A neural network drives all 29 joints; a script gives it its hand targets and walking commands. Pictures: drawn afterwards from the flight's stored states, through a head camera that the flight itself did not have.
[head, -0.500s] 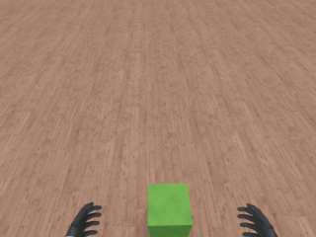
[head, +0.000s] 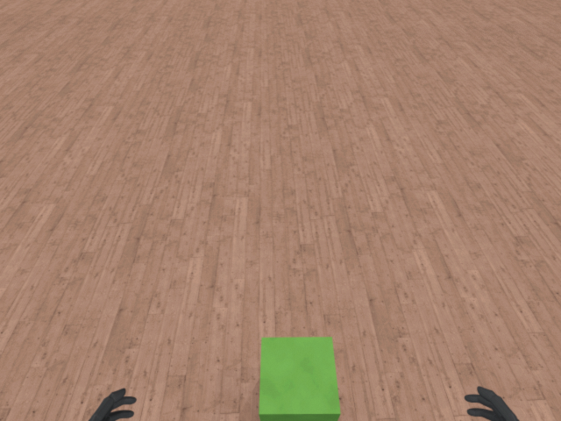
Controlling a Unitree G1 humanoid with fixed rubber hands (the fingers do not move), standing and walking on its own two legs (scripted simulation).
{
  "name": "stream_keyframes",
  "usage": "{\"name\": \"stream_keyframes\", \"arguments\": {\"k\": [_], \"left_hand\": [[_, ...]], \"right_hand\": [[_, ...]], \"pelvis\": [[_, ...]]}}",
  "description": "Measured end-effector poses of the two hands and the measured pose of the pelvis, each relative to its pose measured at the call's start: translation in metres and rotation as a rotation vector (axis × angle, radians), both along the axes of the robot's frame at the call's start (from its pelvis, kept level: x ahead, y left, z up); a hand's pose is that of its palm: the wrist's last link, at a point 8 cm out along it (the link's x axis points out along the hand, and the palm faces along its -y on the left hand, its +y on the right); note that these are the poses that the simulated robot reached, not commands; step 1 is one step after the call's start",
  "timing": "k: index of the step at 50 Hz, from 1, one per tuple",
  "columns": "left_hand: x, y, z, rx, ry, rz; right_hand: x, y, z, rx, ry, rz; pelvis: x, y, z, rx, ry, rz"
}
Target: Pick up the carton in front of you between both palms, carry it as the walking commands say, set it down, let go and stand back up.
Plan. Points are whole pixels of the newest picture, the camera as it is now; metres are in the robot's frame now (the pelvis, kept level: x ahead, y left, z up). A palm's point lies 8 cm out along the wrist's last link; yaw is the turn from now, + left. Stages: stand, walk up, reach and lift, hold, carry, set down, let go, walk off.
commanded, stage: stand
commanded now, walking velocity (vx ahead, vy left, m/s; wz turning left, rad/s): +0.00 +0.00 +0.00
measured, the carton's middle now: (297, 386) +0.38 -0.01 -0.65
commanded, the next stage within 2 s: none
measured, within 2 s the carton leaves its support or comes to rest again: neither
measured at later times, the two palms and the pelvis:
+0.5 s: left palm out of the picture +0.12 +0.30 -0.09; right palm out of the picture +0.12 -0.29 -0.08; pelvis +0.00 +0.00 +0.00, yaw +0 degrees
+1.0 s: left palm out of the picture +0.08 +0.31 -0.09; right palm out of the picture +0.08 -0.30 -0.09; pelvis -0.02 +0.00 +0.01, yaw +0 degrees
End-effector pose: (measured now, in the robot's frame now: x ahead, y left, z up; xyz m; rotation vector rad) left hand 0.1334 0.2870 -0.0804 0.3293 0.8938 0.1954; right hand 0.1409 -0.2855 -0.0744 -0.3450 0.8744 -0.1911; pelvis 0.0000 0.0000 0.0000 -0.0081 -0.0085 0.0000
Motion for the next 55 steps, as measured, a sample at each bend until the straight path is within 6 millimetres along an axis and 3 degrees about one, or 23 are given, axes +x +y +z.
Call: {"name": "stream_keyframes", "arguments": {"k": [17, 43, 55], "left_hand": [[-0.004, 0.006, -0.006, 0.01, 0.052, -0.002], [-0.048, 0.019, -0.011, 0.019, 0.149, 0.033], [-0.059, 0.023, -0.012, 0.021, 0.182, 0.045]], "right_hand": [[-0.012, 0.0, -0.009, -0.005, 0.059, -0.011], [-0.05, -0.012, -0.013, -0.022, 0.15, -0.024], [-0.061, -0.016, -0.016, -0.025, 0.189, -0.035]], "pelvis": [[0.004, 0.004, 0.003, 0.005, -0.009, 0.0], [-0.016, 0.004, 0.008, 0.007, -0.035, 0.002], [-0.019, 0.004, 0.01, 0.006, -0.038, 0.004]]}}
